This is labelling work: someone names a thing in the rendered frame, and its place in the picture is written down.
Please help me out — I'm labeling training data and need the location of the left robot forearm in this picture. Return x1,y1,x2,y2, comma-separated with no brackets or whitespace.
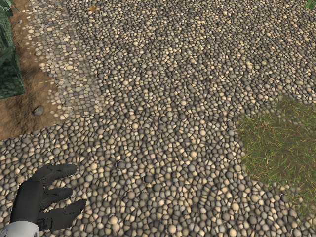
0,220,40,237

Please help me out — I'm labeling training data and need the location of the robot left hand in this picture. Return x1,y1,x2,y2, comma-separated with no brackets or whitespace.
9,163,87,232

